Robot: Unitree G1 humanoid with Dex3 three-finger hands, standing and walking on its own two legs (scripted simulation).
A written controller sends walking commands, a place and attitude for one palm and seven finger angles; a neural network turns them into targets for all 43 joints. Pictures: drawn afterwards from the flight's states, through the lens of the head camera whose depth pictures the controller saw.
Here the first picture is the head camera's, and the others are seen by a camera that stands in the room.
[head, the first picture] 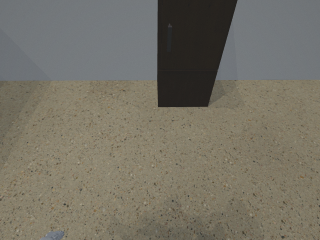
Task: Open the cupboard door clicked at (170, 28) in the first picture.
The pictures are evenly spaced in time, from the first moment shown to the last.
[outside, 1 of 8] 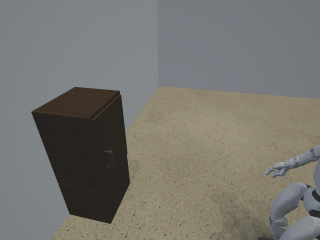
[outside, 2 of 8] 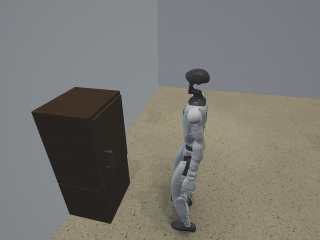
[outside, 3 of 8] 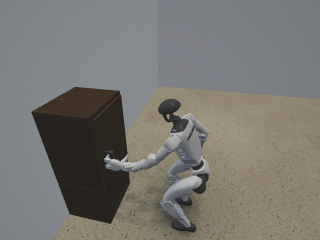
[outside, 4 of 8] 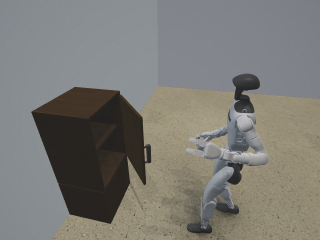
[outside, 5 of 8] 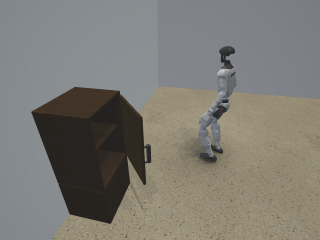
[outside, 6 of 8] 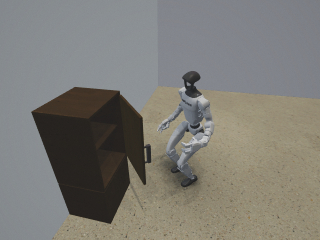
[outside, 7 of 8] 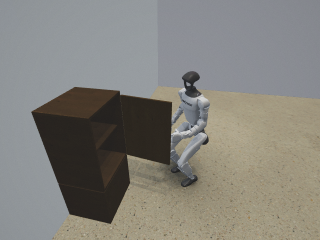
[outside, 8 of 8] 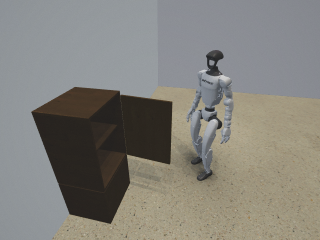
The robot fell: no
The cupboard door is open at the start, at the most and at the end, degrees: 0 85 84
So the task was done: yes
